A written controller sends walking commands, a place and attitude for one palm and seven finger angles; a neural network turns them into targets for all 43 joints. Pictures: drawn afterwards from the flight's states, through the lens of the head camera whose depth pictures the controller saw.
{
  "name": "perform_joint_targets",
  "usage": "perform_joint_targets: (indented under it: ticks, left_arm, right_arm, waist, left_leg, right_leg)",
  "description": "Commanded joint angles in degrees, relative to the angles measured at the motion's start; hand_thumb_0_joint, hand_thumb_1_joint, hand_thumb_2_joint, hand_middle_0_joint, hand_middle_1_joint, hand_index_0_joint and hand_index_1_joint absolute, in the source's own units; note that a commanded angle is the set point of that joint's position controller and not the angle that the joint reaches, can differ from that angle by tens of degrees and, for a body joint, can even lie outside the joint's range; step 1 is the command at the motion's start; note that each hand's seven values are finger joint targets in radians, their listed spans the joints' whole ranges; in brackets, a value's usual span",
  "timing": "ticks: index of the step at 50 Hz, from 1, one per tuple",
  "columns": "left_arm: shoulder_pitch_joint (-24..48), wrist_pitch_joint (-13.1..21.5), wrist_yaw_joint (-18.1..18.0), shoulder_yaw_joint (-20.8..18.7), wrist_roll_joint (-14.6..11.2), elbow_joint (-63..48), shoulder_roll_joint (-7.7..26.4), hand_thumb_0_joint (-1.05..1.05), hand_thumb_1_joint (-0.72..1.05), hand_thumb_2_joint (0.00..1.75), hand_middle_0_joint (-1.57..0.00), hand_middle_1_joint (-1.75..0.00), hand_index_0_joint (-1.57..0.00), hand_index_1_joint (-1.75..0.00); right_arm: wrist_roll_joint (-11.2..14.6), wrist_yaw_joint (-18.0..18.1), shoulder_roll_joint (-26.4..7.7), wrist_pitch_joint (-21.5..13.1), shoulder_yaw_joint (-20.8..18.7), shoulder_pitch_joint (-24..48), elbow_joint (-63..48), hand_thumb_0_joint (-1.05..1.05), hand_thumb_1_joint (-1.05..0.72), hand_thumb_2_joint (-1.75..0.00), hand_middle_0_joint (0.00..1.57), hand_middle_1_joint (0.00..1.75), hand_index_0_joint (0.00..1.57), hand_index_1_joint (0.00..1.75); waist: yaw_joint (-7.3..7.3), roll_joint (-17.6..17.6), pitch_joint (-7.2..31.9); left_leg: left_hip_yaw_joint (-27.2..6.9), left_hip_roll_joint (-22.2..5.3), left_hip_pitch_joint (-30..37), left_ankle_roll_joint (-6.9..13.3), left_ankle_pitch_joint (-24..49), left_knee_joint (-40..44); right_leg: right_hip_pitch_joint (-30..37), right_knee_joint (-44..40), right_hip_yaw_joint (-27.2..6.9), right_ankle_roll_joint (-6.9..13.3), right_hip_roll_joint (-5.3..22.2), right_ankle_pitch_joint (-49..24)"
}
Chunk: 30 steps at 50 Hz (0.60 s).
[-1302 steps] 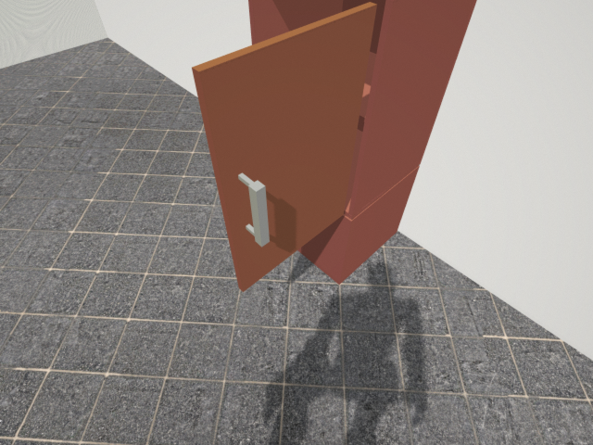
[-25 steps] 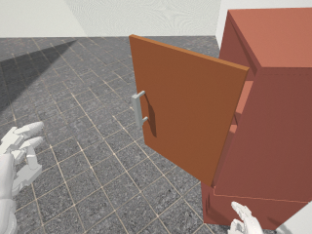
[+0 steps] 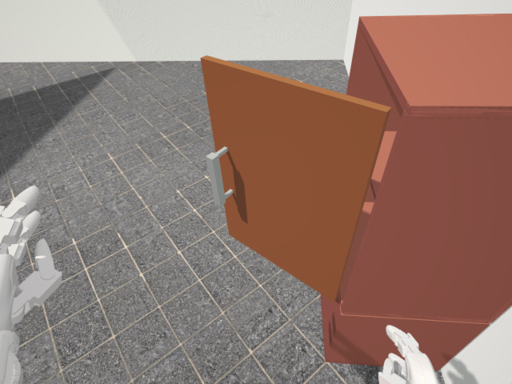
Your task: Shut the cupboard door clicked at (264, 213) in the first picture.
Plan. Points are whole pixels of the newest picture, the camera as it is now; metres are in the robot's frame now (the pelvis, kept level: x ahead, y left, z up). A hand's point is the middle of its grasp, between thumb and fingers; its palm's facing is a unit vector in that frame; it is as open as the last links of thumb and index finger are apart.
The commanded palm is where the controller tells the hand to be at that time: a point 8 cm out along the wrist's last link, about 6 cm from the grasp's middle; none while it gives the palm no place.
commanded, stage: step back with the hand held close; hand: left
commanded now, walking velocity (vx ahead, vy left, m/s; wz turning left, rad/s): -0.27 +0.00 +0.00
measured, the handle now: (221, 176) +0.62 +0.17 -0.05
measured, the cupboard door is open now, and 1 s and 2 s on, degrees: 56 56 56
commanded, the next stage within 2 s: stop stepping back and stand still in 1.78 s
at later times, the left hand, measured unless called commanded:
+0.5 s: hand (23, 281) +0.18 +0.31 +0.15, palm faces +0.37 -0.78 -0.51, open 7.4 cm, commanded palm +0.12 +0.34 +0.17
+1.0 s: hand out of the picture +0.08 +0.30 +0.16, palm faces +0.48 -0.77 -0.42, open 7.4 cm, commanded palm +0.01 +0.33 +0.17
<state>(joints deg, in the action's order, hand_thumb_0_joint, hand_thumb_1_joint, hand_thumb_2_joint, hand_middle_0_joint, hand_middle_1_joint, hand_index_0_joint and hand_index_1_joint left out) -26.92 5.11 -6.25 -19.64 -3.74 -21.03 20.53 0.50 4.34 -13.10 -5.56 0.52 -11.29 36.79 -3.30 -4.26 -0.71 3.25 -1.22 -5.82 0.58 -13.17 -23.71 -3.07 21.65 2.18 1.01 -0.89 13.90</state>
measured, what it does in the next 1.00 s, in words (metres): shifts its weight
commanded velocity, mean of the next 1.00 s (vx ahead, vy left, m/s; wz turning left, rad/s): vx -0.30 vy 0.00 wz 0.00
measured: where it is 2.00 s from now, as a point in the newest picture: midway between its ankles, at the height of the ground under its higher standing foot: outside the picture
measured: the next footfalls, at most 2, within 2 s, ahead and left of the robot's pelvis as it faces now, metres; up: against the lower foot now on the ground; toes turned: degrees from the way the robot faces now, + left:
right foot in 1.20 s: -0.12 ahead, -0.11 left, +0.00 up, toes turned +10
left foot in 1.38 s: -0.07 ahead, +0.13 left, +0.00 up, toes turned +7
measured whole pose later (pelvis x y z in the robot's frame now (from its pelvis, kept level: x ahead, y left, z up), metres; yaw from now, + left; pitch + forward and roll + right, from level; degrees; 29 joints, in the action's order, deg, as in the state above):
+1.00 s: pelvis -0.12 +0.03 -0.03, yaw +2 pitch +0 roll -2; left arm -27.9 14.2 -9.6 -25.1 -1.4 -29.9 23.1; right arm -0.2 4.2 -12.4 -4.0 0.0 -11.5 34.4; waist 0.2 0.9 -1.4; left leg 3.3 0.2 -29.5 2.9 -18.7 -40.5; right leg -24.9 36.0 -1.7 -1.8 -0.1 11.0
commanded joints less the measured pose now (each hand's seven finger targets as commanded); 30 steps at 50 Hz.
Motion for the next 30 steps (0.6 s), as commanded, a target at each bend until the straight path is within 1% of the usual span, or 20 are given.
perform_joint_targets:
  ticks: [1, 2, 3, 4, 5, 8, 11, 12, 13, 15, 17, 18, 19, 22, 23, 24, 27, 28, 29, 30]
  left_arm:
    - [9.27, 5.47, -1.26, -12.13, 0.03, -12.44, 16.02, 0.0, 0.9, 0.9, -0.2, -0.3, -0.2, -0.3]
    - [5.54, 5.84, -1.08, -9.67, 0.19, -9.18, 13.33, 0.0, 0.9, 0.9, -0.2, -0.3, -0.2, -0.3]
    - [5.8, 6.62, -1.15, -9.85, 0.58, -10.71, 13.9, 0.0, 0.9, 0.9, -0.2, -0.3, -0.2, -0.3]
    - [4.06, 6.96, -1.13, -8.73, 0.54, -9.31, 12.69, 0.0, 0.9, 0.9, -0.2, -0.3, -0.2, -0.3]
    - [3.45, 7.2, -1.21, -7.99, 0.56, -10.1, 12.01, 0.0, 0.9, 0.9, -0.2, -0.3, -0.2, -0.3]
    - [0.38, 7.31, -1.94, -9.79, 0.19, -11.76, 13.79, 0.0, 0.9, 0.9, -0.2, -0.3, -0.2, -0.3]
    - [-0.94, 6.88, -2.35, -11.26, -0.15, -14.27, 15.08, 0.0, 0.9, 0.9, -0.2, -0.3, -0.2, -0.3]
    - [-1.08, 6.65, -2.48, -11.45, -0.2, -15.38, 15.34, 0.0, 0.9, 0.9, -0.2, -0.3, -0.2, -0.3]
    - [-2.05, 6.37, -2.6, -12.58, -0.21, -15.56, 16.47, 0.0, 0.9, 0.9, -0.2, -0.3, -0.2, -0.3]
    - [-3.73, 6.05, -2.75, -12.44, -0.37, -16.49, 15.74, 0.0, 0.9, 0.9, -0.2, -0.3, -0.2, -0.3]
    - [-4.59, 5.93, -2.9, -12.72, -0.42, -16.9, 15.5, 0.0, 0.9, 0.9, -0.2, -0.3, -0.2, -0.3]
    - [-5.5, 5.98, -2.94, -13.92, -0.28, -16.57, 16.39, 0.0, 0.9, 0.9, -0.2, -0.3, -0.2, -0.3]
    - [-5.71, 6.04, -2.87, -12.72, -0.38, -16.47, 14.95, 0.0, 0.9, 0.9, -0.2, -0.3, -0.2, -0.3]
    - [-5.47, 6.8, -3.14, -13.39, -0.06, -16.67, 14.84, 0.0, 0.9, 0.9, -0.2, -0.3, -0.2, -0.3]
    - [-4.81, 7.14, -3.13, -14.51, 0.33, -17.39, 15.87, 0.0, 0.9, 0.9, -0.2, -0.3, -0.2, -0.3]
    - [-4.52, 7.36, -3.1, -13.41, 0.27, -17.35, 14.53, 0.0, 0.9, 0.9, -0.2, -0.3, -0.2, -0.3]
    - [-2.66, 8.29, -3.28, -13.51, 0.89, -17.78, 13.96, 0.0, 0.9, 0.9, -0.2, -0.3, -0.2, -0.3]
    - [-1.86, 8.63, -3.29, -14.82, 1.22, -17.76, 15.35, 0.0, 0.9, 0.9, -0.2, -0.3, -0.2, -0.3]
    - [-1.15, 8.9, -3.2, -13.42, 1.32, -18.51, 13.73, 0.0, 0.9, 0.9, -0.2, -0.3, -0.2, -0.3]
    - [-0.64, 9.18, -3.3, -13.68, 1.5, -18.09, 13.89, 0.0, 0.9, 0.9, -0.2, -0.3, -0.2, -0.3]
  right_arm:
    - [0.69, 0.5, -7.77, -1.52, -2.44, 7.9, -11.02, 0.0, -0.9, -0.9, 0.2, 0.3, 0.2, 0.3]
    - [0.34, 0.56, -7.12, -0.68, -2.54, 7.75, -9.82, 0.0, -0.9, -0.9, 0.2, 0.3, 0.2, 0.3]
    - [0.28, 0.48, -7.15, -0.14, -2.81, 7.56, -9.83, 0.0, -0.9, -0.9, 0.2, 0.3, 0.2, 0.3]
    - [0.4, 0.5, -6.42, 0.26, -2.63, 7.44, -9.9, 0.0, -0.9, -0.9, 0.2, 0.3, 0.2, 0.3]
    - [0.58, 0.51, -6.55, 0.57, -2.87, 7.03, -10.13, 0.0, -0.9, -0.9, 0.2, 0.3, 0.2, 0.3]
    - [0.52, 1.21, -7.34, 1.59, -3.38, 7.27, -10.75, 0.0, -0.9, -0.9, 0.2, 0.3, 0.2, 0.3]
    - [0.67, 1.83, -7.59, 3.2, -3.57, 7.27, -12.4, 0.0, -0.9, -0.9, 0.2, 0.3, 0.2, 0.3]
    - [0.72, 1.93, -7.64, 3.65, -3.62, 7.11, -13.01, 0.0, -0.9, -0.9, 0.2, 0.3, 0.2, 0.3]
    - [0.63, 2.06, -7.88, 3.97, -3.72, 7.39, -13.2, 0.0, -0.9, -0.9, 0.2, 0.3, 0.2, 0.3]
    - [0.81, 1.98, -7.7, 4.6, -3.67, 6.77, -14.06, 0.0, -0.9, -0.9, 0.2, 0.3, 0.2, 0.3]
    - [0.7, 1.85, -8.0, 4.82, -3.78, 6.3, -14.6, 0.0, -0.9, -0.9, 0.2, 0.3, 0.2, 0.3]
    - [0.56, 1.89, -8.29, 4.72, -4.02, 6.74, -14.57, 0.0, -0.9, -0.9, 0.2, 0.3, 0.2, 0.3]
    - [0.73, 1.73, -7.97, 4.74, -3.73, 6.24, -14.75, 0.0, -0.9, -0.9, 0.2, 0.3, 0.2, 0.3]
    - [0.68, 1.74, -8.43, 4.14, -3.8, 5.76, -14.82, 0.0, -0.9, -0.9, 0.2, 0.3, 0.2, 0.3]
    - [0.54, 1.7, -8.96, 3.81, -3.99, 6.05, -14.82, 0.0, -0.9, -0.9, 0.2, 0.3, 0.2, 0.3]
    - [0.63, 1.69, -8.44, 3.59, -3.67, 5.85, -14.94, 0.0, -0.9, -0.9, 0.2, 0.3, 0.2, 0.3]
    - [0.61, 1.73, -8.82, 2.57, -3.63, 5.5, -14.88, 0.0, -0.9, -0.9, 0.2, 0.3, 0.2, 0.3]
    - [0.45, 1.81, -9.24, 2.21, -3.7, 5.94, -14.71, 0.0, -0.9, -0.9, 0.2, 0.3, 0.2, 0.3]
    - [0.63, 1.77, -8.73, 1.86, -3.45, 5.48, -14.8, 0.0, -0.9, -0.9, 0.2, 0.3, 0.2, 0.3]
    - [0.54, 1.81, -8.93, 1.49, -3.45, 5.3, -14.57, 0.0, -0.9, -0.9, 0.2, 0.3, 0.2, 0.3]
  waist:
    - [1.86, 2.77, -1.25]
    - [2.31, 6.0, -0.3]
    - [2.23, 6.57, 0.23]
    - [2.39, 7.83, 2.18]
    - [2.52, 6.24, 4.38]
    - [2.71, 2.22, 8.4]
    - [2.71, 2.99, 11.59]
    - [2.74, 2.77, 12.42]
    - [2.53, 1.21, 12.96]
    - [2.62, 0.74, 13.41]
    - [2.61, -0.31, 12.4]
    - [2.19, -0.95, 12.3]
    - [2.65, -0.74, 11.0]
    - [2.75, -1.68, 9.32]
    - [2.5, -2.32, 9.47]
    - [2.84, -2.29, 8.45]
    - [3.05, -3.59, 6.44]
    - [2.84, -3.51, 6.06]
    - [3.1, -3.42, 5.63]
    - [3.19, -3.36, 5.01]
  left_leg:
    - [-0.76, -1.01, -2.97, 2.16, 2.27, -0.85]
    - [-1.31, -0.44, -3.16, 2.21, 1.11, -3.37]
    - [-1.37, -0.04, -4.14, 1.9, 1.26, -4.79]
    - [-1.56, -0.29, -4.5, 1.86, 1.93, -5.44]
    - [-1.57, -0.53, -4.1, 1.77, 2.94, -5.29]
    - [-1.65, -1.93, -2.37, 1.77, 11.08, -3.0]
    - [-2.7, -3.59, -2.64, 1.8, 22.4, -2.28]
    - [-2.96, -4.03, -2.93, 1.71, 24.83, -2.25]
    - [-3.1, -4.19, -3.47, 1.77, 25.71, -2.42]
    - [-3.71, -5.19, -5.08, 1.79, 27.49, -2.13]
    - [-4.72, -6.04, -8.54, 1.94, 23.95, -0.67]
    - [-4.97, -6.19, -10.61, 2.34, 20.55, -0.22]
    - [-5.5, -6.43, -12.92, 2.44, 17.39, 0.44]
    - [-7.2, -7.6, -20.34, 3.65, 6.68, 3.05]
    - [-7.83, -7.66, -22.89, 3.96, 3.08, 3.79]
    - [-7.97, -7.91, -25.36, 4.19, -1.14, 4.53]
    - [-9.73, -9.09, -33.26, 5.28, -14.93, 7.36]
    - [-10.64, -9.41, -35.9, 5.73, -18.65, 8.04]
    - [-10.55, -9.38, -37.14, 5.76, -21.34, 7.96]
    - [-11.18, -9.73, -38.51, 5.94, -24.13, 8.49]
  right_leg:
    - [-11.3, -8.83, -8.58, -0.89, 5.02, -5.59]
    - [-12.84, -9.57, -9.75, -0.39, 7.04, -5.51]
    - [-13.07, -9.31, -10.4, 0.05, 8.16, -7.26]
    - [-12.48, -8.07, -10.13, 0.59, 9.16, -8.4]
    - [-11.5, -6.49, -9.89, 0.99, 9.49, -10.06]
    - [-9.38, -1.4, -6.58, -0.16, 7.43, -19.08]
    - [-5.83, 3.71, -4.24, -1.13, 5.05, -27.2]
    - [-4.93, 4.94, -3.76, -1.32, 4.61, -28.27]
    - [-4.55, 5.63, -3.95, -1.31, 4.58, -28.94]
    - [-3.69, 7.71, -3.75, -1.4, 3.94, -28.29]
    - [-3.41, 8.87, -3.45, -1.59, 3.06, -23.09]
    - [-2.61, 9.03, -3.65, -1.66, 2.87, -22.2]
    - [-2.62, 9.48, -3.79, -1.59, 2.8, -20.24]
    - [-0.42, 11.92, -3.78, -2.01, 1.69, -16.41]
    - [1.5, 12.67, -3.64, -2.11, 1.2, -16.23]
    - [1.87, 13.75, -3.62, -2.15, 1.33, -15.07]
    - [4.53, 17.1, -3.2, -2.43, 0.36, -11.98]
    - [5.97, 17.69, -3.28, -2.55, 0.03, -11.29]
    - [5.91, 18.43, -3.19, -2.56, 0.05, -10.26]
    - [5.77, 19.16, -3.3, -2.6, -0.19, -8.94]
